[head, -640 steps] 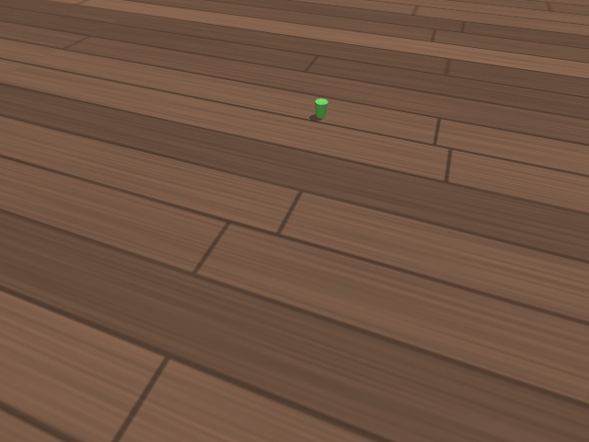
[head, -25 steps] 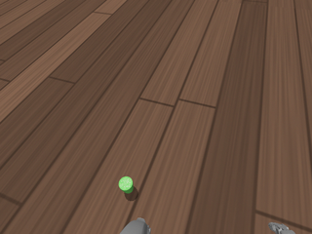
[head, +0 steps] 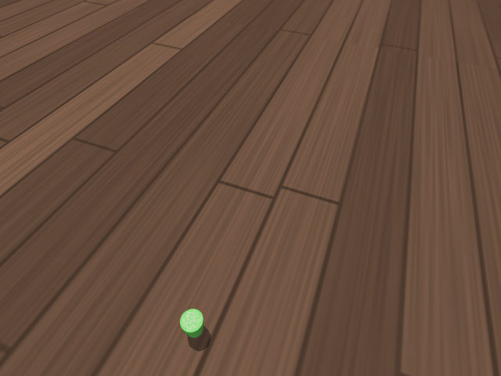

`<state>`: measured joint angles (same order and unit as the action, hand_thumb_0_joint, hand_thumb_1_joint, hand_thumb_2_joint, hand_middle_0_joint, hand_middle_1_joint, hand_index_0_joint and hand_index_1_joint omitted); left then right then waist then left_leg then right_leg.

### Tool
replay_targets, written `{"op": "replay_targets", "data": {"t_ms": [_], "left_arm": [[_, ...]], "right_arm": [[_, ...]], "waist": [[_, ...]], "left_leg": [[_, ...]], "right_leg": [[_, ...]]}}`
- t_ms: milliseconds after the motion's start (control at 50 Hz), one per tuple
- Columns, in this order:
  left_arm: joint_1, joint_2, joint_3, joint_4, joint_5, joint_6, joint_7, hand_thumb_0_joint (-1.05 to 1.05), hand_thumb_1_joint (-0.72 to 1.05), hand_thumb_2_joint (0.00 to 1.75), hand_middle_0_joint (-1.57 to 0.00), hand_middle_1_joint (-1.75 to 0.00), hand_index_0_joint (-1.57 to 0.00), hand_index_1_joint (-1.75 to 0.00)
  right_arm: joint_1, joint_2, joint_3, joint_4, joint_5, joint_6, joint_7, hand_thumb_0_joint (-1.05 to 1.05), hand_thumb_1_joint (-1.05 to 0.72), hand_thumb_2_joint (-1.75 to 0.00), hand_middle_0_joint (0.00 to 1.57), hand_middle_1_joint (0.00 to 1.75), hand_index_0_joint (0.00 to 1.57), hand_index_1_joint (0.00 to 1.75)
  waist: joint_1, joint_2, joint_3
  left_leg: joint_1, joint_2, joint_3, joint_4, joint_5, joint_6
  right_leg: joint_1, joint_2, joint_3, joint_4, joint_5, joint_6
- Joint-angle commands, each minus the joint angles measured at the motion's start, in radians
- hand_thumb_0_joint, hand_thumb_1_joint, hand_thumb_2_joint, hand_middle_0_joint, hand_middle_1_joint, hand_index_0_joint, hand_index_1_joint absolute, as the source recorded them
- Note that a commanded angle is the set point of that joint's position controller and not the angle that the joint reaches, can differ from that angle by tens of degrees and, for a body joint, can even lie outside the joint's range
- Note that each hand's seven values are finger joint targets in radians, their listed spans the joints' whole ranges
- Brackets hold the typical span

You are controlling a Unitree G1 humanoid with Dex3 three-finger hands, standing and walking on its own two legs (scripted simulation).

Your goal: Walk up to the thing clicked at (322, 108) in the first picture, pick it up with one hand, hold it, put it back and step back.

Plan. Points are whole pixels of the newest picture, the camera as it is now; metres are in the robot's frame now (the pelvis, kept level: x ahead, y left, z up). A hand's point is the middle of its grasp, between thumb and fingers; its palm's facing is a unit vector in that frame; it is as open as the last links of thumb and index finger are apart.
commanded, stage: walk up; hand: left
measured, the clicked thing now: (193, 325) +0.44 +0.21 -0.71
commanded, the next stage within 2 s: none
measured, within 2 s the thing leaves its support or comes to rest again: neither
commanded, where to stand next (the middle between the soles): +0.06 +0.00 m, yaw -4 degrees
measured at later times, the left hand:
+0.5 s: hand out of the picture +0.08 +0.29 -0.16, palm faces -0.06 -0.91 -0.40, open 7.4 cm
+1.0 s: hand out of the picture +0.06 +0.30 -0.16, palm faces -0.09 -0.93 -0.35, open 7.4 cm
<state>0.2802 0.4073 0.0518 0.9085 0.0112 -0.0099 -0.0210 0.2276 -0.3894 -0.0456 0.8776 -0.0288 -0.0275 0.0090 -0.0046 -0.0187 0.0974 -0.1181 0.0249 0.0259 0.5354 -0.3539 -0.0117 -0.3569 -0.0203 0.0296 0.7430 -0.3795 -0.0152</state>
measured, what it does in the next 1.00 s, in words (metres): steps on the spot: right foot, then left foot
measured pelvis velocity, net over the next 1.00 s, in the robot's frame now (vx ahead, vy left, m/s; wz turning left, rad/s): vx -0.03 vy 0.03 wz -0.11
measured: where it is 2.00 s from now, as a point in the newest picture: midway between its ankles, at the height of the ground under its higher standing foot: outside the picture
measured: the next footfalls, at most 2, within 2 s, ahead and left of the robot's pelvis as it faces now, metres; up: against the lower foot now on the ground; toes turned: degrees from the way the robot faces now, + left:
right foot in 0.04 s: +0.11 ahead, -0.13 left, +0.00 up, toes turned +0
left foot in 0.32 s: +0.00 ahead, +0.15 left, +0.00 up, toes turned -2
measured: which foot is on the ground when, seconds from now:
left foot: down 0.00-0.06, up 0.08-0.30, down 0.32-0.62, up 0.64-0.82, down 0.84-1.00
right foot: up 0.00-0.02, down 0.04-0.36, up 0.38-0.56, down 0.58-1.00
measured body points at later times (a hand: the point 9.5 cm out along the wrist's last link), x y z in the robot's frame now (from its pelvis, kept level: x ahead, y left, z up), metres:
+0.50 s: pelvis -0.03 +0.02 -0.01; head +0.02 +0.03 +0.44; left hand +0.09 +0.34 -0.13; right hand +0.01 -0.30 -0.13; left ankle -0.04 +0.15 -0.73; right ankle -0.02 -0.12 -0.70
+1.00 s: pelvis -0.03 +0.03 -0.01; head -0.01 +0.05 +0.44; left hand +0.07 +0.34 -0.14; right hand +0.04 -0.28 -0.11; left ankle +0.04 +0.14 -0.73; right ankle -0.05 -0.11 -0.71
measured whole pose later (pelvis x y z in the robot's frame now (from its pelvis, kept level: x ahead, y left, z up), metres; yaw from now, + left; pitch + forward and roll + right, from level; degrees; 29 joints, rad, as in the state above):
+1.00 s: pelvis -0.03 +0.03 -0.01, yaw -6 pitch -4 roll +0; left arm 0.20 0.42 0.05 0.97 -0.01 0.03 -0.01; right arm 0.16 -0.35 -0.02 0.95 -0.03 -0.04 0.00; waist 0.02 -0.05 0.09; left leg -0.30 0.02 0.04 0.60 -0.25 0.01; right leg -0.30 0.02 0.10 0.83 -0.52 -0.03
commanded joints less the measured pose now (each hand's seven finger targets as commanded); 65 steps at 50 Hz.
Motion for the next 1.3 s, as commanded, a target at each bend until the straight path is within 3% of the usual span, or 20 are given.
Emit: {"op": "replay_targets", "data": {"t_ms": [0,40,60,160,280,300,340,420,540,560,580,600,620,800,840,860,1040,1080,1140,1280], "left_arm": [[0.043,0.183,0.051,-0.036,0.0,-0.036,0.036,0.0,0.9,0.9,-0.2,-0.3,-0.2,-0.3],[0.016,0.311,0.072,-0.066,0.002,-0.05,0.047,0.0,0.9,0.9,-0.2,-0.3,-0.2,-0.3],[-0.008,0.337,0.073,-0.078,0.004,-0.046,0.051,0.0,0.9,0.9,-0.2,-0.3,-0.2,-0.3],[-0.099,0.252,0.059,-0.1,0.021,-0.03,0.065,0.0,0.9,0.9,-0.2,-0.3,-0.2,-0.3],[-0.156,0.234,0.051,-0.112,0.001,0.012,0.046,0.0,0.9,0.9,-0.2,-0.3,-0.2,-0.3],[-0.137,0.191,0.04,-0.113,-0.009,0.019,0.043,0.0,0.9,0.9,-0.2,-0.3,-0.2,-0.3],[-0.205,0.207,0.055,-0.106,-0.003,0.024,0.057,0.0,0.9,0.9,-0.2,-0.3,-0.2,-0.3],[-0.126,0.186,0.051,-0.071,-0.013,0.024,0.04,0.0,0.9,0.9,-0.2,-0.3,-0.2,-0.3],[-0.083,0.156,0.047,-0.033,0.018,-0.013,0.019,0.0,0.9,0.9,-0.2,-0.3,-0.2,-0.3],[-0.035,0.195,0.062,-0.012,0.021,-0.023,0.025,0.0,0.9,0.9,-0.2,-0.3,-0.2,-0.3],[-0.004,0.281,0.082,-0.016,0.031,-0.035,0.028,0.0,0.9,0.9,-0.2,-0.3,-0.2,-0.3],[0.001,0.317,0.084,-0.019,0.016,-0.036,0.021,0.0,0.9,0.9,-0.2,-0.3,-0.2,-0.3],[-0.004,0.307,0.083,-0.036,0.019,-0.039,0.016,0.0,0.9,0.9,-0.2,-0.3,-0.2,-0.3],[-0.151,0.188,0.031,-0.077,-0.009,-0.004,0.013,0.0,0.9,0.9,-0.2,-0.3,-0.2,-0.3],[-0.11,0.107,0.006,-0.075,-0.033,0.01,0.015,0.0,0.9,0.9,-0.2,-0.3,-0.2,-0.3],[-0.072,0.18,0.026,-0.036,-0.027,0.025,0.027,0.0,0.9,0.9,-0.2,-0.3,-0.2,-0.3],[-0.019,0.153,0.036,0.082,-0.003,-0.002,0.016,0.0,0.9,0.9,-0.2,-0.3,-0.2,-0.3],[-0.051,0.189,0.038,0.082,0.012,-0.014,0.026,0.0,0.9,0.9,-0.2,-0.3,-0.2,-0.3],[-0.012,0.312,0.071,0.048,0.026,-0.038,-0.002,0.0,0.9,0.9,-0.2,-0.3,-0.2,-0.3],[-0.026,0.274,0.076,-0.037,0.022,-0.06,-0.003,0.0,0.9,0.9,-0.2,-0.3,-0.2,-0.3]], "right_arm": [[-0.103,-0.196,-0.05,-0.092,0.037,0.03,-0.015,0.0,-0.9,-0.9,0.2,0.3,0.2,0.3],[-0.03,-0.122,-0.032,-0.094,0.048,0.06,-0.02,0.0,-0.9,-0.9,0.2,0.3,0.2,0.3],[-0.024,-0.172,-0.053,-0.077,0.039,0.086,-0.031,0.0,-0.9,-0.9,0.2,0.3,0.2,0.3],[0.026,-0.185,-0.063,-0.032,0.032,0.08,-0.018,0.0,-0.9,-0.9,0.2,0.3,0.2,0.3],[0.07,-0.181,-0.066,0.026,0.003,0.046,-0.018,0.0,-0.9,-0.9,0.2,0.3,0.2,0.3],[0.041,-0.22,-0.074,0.017,-0.012,0.037,-0.023,0.0,-0.9,-0.9,0.2,0.3,0.2,0.3],[-0.084,-0.358,-0.095,-0.024,0.004,0.023,-0.018,0.0,-0.9,-0.9,0.2,0.3,0.2,0.3],[-0.093,-0.263,-0.073,-0.027,0.0,-0.015,-0.035,0.0,-0.9,-0.9,0.2,0.3,0.2,0.3],[-0.032,-0.275,-0.07,-0.027,0.002,-0.005,-0.021,0.0,-0.9,-0.9,0.2,0.3,0.2,0.3],[-0.024,-0.232,-0.056,-0.039,0.012,-0.003,-0.02,0.0,-0.9,-0.9,0.2,0.3,0.2,0.3],[-0.037,-0.175,-0.038,-0.071,0.028,-0.007,-0.017,0.0,-0.9,-0.9,0.2,0.3,0.2,0.3],[-0.083,-0.192,-0.044,-0.079,0.019,-0.002,-0.027,0.0,-0.9,-0.9,0.2,0.3,0.2,0.3],[-0.095,-0.216,-0.056,-0.073,0.012,-0.004,-0.031,0.0,-0.9,-0.9,0.2,0.3,0.2,0.3],[0.047,-0.161,-0.051,0.027,0.014,-0.028,-0.022,0.0,-0.9,-0.9,0.2,0.3,0.2,0.3],[0.011,-0.257,-0.061,0.012,-0.003,-0.039,-0.034,0.0,-0.9,-0.9,0.2,0.3,0.2,0.3],[-0.048,-0.314,-0.068,-0.004,0.009,-0.038,-0.032,0.0,-0.9,-0.9,0.2,0.3,0.2,0.3],[-0.139,-0.245,-0.039,0.002,0.007,-0.013,-0.016,0.0,-0.9,-0.9,0.2,0.3,0.2,0.3],[-0.152,-0.184,-0.019,0.005,0.028,0.0,-0.012,0.0,-0.9,-0.9,0.2,0.3,0.2,0.3],[-0.137,-0.23,-0.058,-0.006,0.006,-0.006,0.016,0.0,-0.9,-0.9,0.2,0.3,0.2,0.3],[-0.077,-0.189,-0.062,-0.042,0.006,-0.039,0.042,0.0,-0.9,-0.9,0.2,0.3,0.2,0.3]], "waist": [[0.044,0.142,-0.061],[0.028,-0.168,-0.116],[0.03,-0.144,-0.124],[0.003,-0.114,-0.146],[-0.015,-0.164,-0.139],[-0.005,-0.059,-0.115],[-0.024,0.217,-0.047],[0.025,0.14,-0.068],[0.019,0.178,-0.107],[0.045,0.106,-0.126],[0.057,-0.117,-0.155],[0.068,-0.144,-0.106],[0.066,-0.091,-0.062],[-0.037,-0.099,-0.074],[-0.009,0.125,-0.096],[-0.001,0.154,-0.097],[0.03,0.177,-0.102],[0.034,0.075,-0.084],[0.05,-0.149,-0.021],[0.049,-0.191,0.024]], "left_leg": [[-0.163,0.113,-0.024,0.135,0.501,0.109],[-0.289,-0.045,-0.013,0.443,-0.2,0.028],[-0.205,-0.025,-0.136,0.592,-0.327,0.032],[-0.256,0.002,-0.131,0.533,-0.187,0.02],[-0.059,-0.039,0.001,-0.032,0.031,0.019],[-0.067,0.039,-0.137,-0.123,0.028,0.046],[-0.258,0.386,-0.544,-0.225,0.185,0.271],[-0.052,0.245,-0.267,-0.075,0.482,0.204],[-0.043,0.185,-0.155,0.054,0.412,0.168],[-0.149,0.139,-0.113,0.155,0.379,0.126],[-0.378,0.009,-0.024,0.357,0.17,0.06],[-0.431,-0.025,-0.015,0.428,-0.28,0.049],[-0.418,-0.004,-0.097,0.505,-0.318,0.051],[0.025,-0.034,0.012,-0.061,0.189,0.025],[0.009,0.252,-0.391,-0.25,0.152,0.112],[-0.133,0.362,-0.486,-0.263,0.052,0.233],[-0.182,0.184,-0.182,-0.128,0.076,0.146],[-0.258,0.13,-0.137,-0.063,0.07,0.065],[-0.385,-0.04,0.004,0.26,-0.2,0.039],[-0.375,0.021,-0.029,0.167,-0.056,0.027]], "right_leg": [[0.222,0.028,-0.055,-0.259,0.359,-0.011],[0.216,-0.356,0.456,-0.403,0.668,-0.188],[0.094,-0.408,0.556,-0.398,0.558,-0.288],[0.121,-0.213,0.229,-0.301,0.334,-0.198],[0.017,-0.17,0.199,-0.163,0.333,-0.136],[-0.046,-0.111,0.178,-0.069,0.309,-0.087],[-0.072,0.075,0.089,0.249,-0.224,-0.01],[-0.139,0.058,0.125,0.29,-0.113,-0.016],[0.157,0.07,-0.061,-0.305,0.033,-0.034],[0.303,0.036,0.029,-0.35,0.101,-0.063],[0.433,-0.137,0.363,-0.374,0.128,-0.146],[0.326,-0.323,0.568,-0.417,0.091,-0.284],[0.252,-0.354,0.577,-0.421,0.131,-0.322],[-0.036,-0.111,0.145,-0.199,0.355,-0.124],[-0.085,0.037,0.104,-0.039,0.078,-0.02],[0.016,0.034,0.082,0.097,-0.197,-0.011],[0.204,0.022,-0.03,-0.266,0.012,-0.009],[0.241,-0.052,0.111,-0.364,0.08,-0.039],[0.207,-0.26,0.458,-0.551,-0.568,-0.178],[0.259,-0.225,0.221,-0.491,0.017,-0.197]]}}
